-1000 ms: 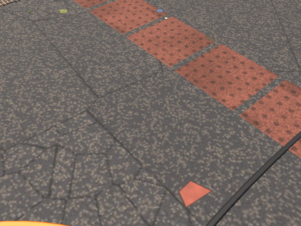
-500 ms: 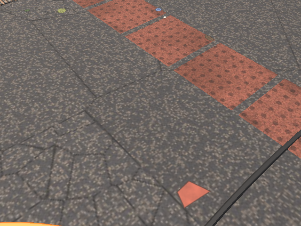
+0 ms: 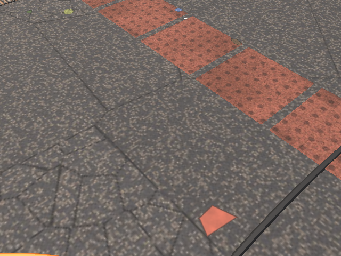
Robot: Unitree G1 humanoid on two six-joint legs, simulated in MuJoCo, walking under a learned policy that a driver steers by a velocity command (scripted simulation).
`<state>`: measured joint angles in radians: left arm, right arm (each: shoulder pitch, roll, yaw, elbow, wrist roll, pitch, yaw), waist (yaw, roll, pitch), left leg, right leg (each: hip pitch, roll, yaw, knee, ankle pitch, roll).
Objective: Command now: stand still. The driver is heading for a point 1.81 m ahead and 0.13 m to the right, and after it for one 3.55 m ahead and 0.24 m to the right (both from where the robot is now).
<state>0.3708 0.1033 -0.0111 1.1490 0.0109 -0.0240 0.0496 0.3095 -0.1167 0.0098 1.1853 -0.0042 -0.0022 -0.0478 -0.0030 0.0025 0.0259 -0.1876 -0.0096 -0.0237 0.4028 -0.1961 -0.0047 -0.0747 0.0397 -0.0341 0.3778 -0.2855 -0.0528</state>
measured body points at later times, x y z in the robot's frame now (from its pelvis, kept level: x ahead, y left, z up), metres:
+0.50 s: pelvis +0.09 +0.04 -0.01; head +0.10 +0.06 +0.44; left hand -0.06 +0.25 -0.16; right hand +0.17 -0.20 -0.15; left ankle +0.14 +0.13 -0.74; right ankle -0.05 -0.08 -0.74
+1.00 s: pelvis +0.34 +0.05 -0.02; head +0.39 +0.05 +0.43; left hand +0.53 +0.26 -0.14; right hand +0.22 -0.16 -0.16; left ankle +0.15 +0.13 -0.74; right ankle +0.49 -0.02 -0.74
